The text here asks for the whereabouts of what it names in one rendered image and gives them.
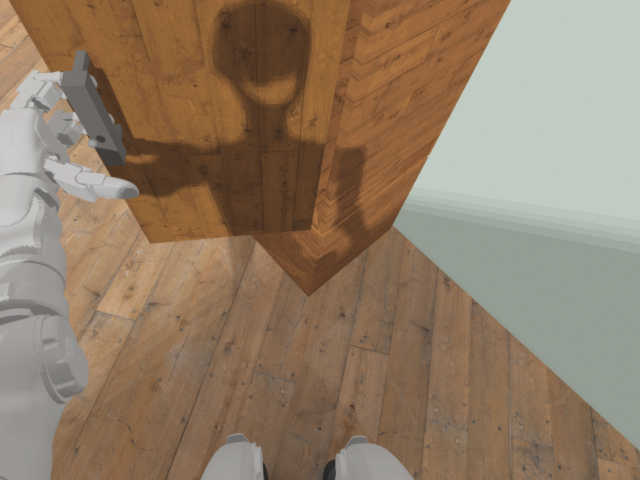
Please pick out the robot thigh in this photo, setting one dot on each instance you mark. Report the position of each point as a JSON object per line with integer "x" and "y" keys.
{"x": 367, "y": 461}
{"x": 235, "y": 461}

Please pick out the left robot upper arm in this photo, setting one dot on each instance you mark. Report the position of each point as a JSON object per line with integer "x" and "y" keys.
{"x": 41, "y": 368}

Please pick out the left robot forearm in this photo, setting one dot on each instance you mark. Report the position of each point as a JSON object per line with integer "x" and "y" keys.
{"x": 32, "y": 260}

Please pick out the robot left hand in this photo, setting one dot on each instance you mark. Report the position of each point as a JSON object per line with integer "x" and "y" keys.
{"x": 27, "y": 142}

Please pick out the right robot thigh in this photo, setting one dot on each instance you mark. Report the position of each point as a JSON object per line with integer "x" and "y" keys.
{"x": 367, "y": 461}

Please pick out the left robot thigh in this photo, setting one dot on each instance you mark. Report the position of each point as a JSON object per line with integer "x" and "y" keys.
{"x": 235, "y": 461}

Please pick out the cupboard door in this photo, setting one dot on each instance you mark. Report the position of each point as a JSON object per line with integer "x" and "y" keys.
{"x": 224, "y": 104}

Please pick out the handle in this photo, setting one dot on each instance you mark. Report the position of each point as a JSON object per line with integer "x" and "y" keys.
{"x": 82, "y": 94}

